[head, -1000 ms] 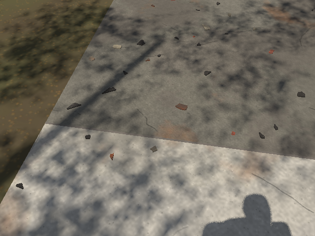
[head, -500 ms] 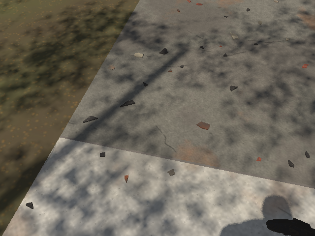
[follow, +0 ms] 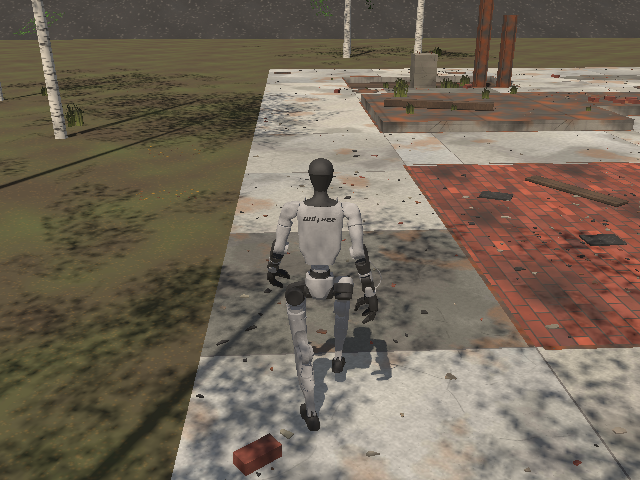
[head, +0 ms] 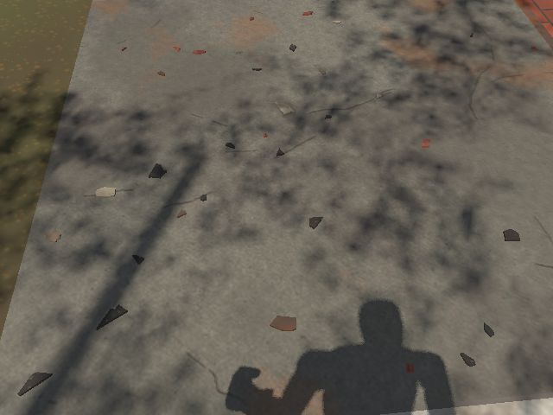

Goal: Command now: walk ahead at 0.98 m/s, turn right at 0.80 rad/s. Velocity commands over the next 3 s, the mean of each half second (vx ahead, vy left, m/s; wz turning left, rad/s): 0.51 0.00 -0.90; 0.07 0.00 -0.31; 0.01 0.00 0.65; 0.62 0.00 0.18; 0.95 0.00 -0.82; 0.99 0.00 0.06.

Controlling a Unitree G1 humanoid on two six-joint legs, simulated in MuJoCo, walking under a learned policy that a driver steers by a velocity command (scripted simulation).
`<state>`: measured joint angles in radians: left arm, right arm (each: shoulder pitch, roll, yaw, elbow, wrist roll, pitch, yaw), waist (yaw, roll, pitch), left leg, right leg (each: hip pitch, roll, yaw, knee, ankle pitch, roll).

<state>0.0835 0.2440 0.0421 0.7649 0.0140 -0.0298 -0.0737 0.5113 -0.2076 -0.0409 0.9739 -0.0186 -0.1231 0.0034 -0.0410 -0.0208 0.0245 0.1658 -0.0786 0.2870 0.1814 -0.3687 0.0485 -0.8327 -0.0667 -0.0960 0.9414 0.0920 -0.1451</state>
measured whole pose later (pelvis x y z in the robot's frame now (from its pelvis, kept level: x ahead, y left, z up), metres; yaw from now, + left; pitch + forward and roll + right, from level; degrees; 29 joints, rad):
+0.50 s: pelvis +0.34 +0.01 +0.00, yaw -29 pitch +1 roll -1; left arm 0.34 0.33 0.10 0.80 0.01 0.01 0.01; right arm 0.01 -0.26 0.02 0.62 -0.03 -0.03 -0.03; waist 0.10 0.03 0.08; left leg -0.61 0.02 -0.12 0.70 -0.13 -0.05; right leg -0.19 0.24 0.23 0.55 -0.33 -0.13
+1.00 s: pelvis +0.42 +0.02 +0.01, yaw -36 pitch -1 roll +0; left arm 0.22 0.22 -0.02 0.77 0.04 0.03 0.01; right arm 0.31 -0.26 -0.03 0.78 0.00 0.04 0.01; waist -0.04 0.03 0.02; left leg -0.38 -0.03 -0.02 0.59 -0.29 0.02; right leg -0.19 0.06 0.04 0.48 -0.27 -0.06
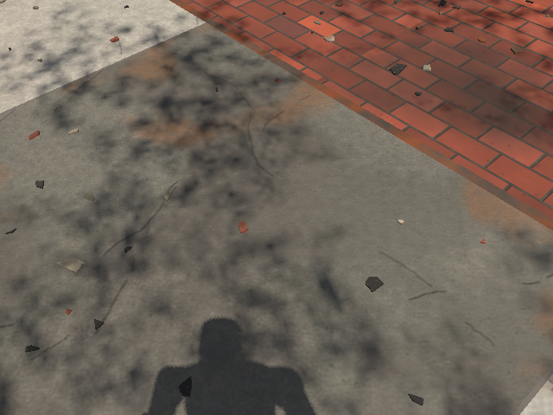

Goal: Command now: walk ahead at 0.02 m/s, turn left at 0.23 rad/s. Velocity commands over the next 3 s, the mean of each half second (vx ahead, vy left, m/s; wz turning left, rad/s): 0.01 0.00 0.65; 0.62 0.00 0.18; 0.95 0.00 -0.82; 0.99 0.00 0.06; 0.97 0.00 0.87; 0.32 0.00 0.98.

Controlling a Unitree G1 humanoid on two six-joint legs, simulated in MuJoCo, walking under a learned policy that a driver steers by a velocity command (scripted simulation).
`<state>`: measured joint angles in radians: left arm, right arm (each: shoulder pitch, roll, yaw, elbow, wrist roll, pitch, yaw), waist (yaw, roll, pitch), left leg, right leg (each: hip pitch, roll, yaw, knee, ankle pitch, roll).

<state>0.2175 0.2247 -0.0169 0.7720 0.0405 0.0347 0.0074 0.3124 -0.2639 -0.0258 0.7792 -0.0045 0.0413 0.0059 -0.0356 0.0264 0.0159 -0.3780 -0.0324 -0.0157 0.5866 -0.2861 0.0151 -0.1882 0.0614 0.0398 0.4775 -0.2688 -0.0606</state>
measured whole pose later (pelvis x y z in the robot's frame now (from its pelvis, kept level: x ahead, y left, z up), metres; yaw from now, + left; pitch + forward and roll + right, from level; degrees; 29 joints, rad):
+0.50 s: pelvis -0.03 +0.05 +0.00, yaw +24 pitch +1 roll -1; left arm 0.15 0.31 0.04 0.71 0.03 0.04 0.01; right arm 0.27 -0.32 -0.08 0.67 0.01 0.06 0.01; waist -0.01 -0.03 0.07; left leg -0.24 -0.11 -0.11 0.46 -0.23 0.09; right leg -0.54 0.00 0.05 1.07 -0.37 0.05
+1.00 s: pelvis +0.16 +0.07 +0.00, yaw +25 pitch +2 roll +0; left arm 0.36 0.29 0.04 0.76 0.01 -0.06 -0.03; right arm 0.24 -0.30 -0.02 0.69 -0.07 -0.06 0.03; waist 0.03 0.05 -0.03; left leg -0.44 -0.03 -0.04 1.03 -0.28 0.03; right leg -0.20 0.11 0.07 0.43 -0.27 -0.10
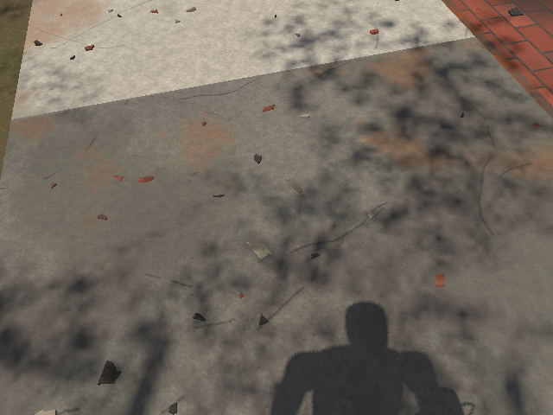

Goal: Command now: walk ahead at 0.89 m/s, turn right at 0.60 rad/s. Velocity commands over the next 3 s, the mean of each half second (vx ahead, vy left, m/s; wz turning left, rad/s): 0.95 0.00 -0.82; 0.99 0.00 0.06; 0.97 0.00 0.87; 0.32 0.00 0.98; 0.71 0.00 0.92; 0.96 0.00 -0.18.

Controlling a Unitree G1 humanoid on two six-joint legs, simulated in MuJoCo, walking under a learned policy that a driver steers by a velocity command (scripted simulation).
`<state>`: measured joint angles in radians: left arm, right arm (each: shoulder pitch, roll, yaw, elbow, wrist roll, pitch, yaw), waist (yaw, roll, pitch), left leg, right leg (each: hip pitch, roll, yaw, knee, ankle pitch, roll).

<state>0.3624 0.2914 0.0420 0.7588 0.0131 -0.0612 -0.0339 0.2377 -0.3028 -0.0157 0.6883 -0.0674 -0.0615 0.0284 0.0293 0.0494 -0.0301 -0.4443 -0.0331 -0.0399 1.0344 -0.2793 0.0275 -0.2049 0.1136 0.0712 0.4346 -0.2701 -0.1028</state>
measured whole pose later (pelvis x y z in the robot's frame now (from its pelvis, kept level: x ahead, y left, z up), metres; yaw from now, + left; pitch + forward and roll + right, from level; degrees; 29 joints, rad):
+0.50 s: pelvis +0.39 -0.02 +0.00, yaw -25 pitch +2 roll +3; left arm 0.19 0.37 0.07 0.74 0.03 -0.01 -0.06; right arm 0.33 -0.33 -0.05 0.77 -0.04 -0.09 -0.01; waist -0.02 -0.05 0.00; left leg -0.14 0.01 0.14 0.40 -0.30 -0.02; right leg -0.62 -0.03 -0.01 1.25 -0.26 -0.10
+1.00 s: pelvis +0.80 -0.26 -0.01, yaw -22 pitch +0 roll -2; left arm 0.44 0.29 0.05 0.91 0.02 -0.11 -0.01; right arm 0.21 -0.30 -0.04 0.81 -0.01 -0.01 0.05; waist 0.03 0.04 0.04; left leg -0.75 0.12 0.02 1.13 -0.07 0.09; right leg 0.05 0.05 -0.22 0.28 -0.30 -0.05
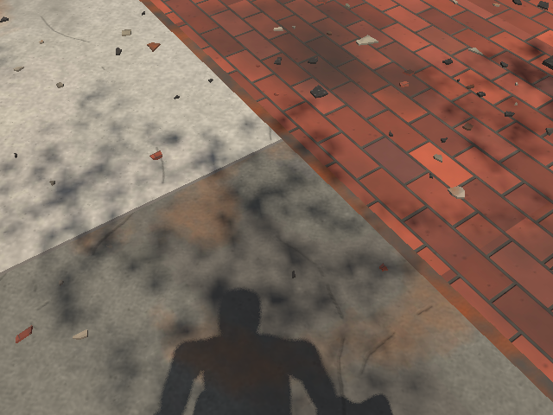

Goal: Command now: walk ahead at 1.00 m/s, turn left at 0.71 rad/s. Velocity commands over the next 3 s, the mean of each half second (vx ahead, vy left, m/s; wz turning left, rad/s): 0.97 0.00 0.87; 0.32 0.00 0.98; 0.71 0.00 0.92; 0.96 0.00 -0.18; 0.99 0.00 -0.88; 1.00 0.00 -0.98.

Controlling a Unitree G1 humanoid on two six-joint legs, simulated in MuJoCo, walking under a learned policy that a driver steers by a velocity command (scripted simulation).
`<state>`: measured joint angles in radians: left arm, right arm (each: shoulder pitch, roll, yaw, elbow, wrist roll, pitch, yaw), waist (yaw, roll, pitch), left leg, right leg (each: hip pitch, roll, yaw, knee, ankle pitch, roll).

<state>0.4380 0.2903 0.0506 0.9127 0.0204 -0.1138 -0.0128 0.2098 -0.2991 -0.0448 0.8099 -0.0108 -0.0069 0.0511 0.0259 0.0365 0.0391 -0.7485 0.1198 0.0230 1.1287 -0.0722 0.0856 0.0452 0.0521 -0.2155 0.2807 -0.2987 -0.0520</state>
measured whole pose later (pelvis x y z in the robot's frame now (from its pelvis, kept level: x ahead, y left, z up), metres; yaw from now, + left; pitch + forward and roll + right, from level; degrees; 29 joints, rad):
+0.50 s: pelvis +0.46 +0.07 +0.00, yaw +27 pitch +2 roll -1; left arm -0.06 0.25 -0.04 0.58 0.05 -0.07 -0.02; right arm 0.47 -0.30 -0.07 0.87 0.01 -0.05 0.01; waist -0.12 0.00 0.05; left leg 0.01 -0.20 -0.21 0.34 -0.33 0.19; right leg -0.74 -0.11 0.09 0.72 0.01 0.04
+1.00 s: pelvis +0.69 +0.15 -0.01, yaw +57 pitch +0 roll -2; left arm 0.29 0.32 0.05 0.72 0.03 -0.02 0.00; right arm 0.05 -0.31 -0.06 0.57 -0.01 0.09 0.07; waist 0.04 -0.01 0.07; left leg -0.49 0.04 0.08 0.76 -0.30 0.04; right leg -0.22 -0.15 -0.31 0.55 -0.31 0.03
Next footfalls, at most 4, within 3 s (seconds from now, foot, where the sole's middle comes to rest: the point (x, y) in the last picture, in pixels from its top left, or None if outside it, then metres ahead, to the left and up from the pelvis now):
0.18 left None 0.37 0.06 -0.77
0.60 right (266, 289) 0.83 0.09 -0.77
1.04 left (190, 341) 0.67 0.28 -0.77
1.46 right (125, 243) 0.97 0.51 -0.77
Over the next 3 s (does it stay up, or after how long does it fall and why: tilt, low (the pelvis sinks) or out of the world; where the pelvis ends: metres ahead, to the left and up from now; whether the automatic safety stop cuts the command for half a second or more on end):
stays up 1.32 1.59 0.00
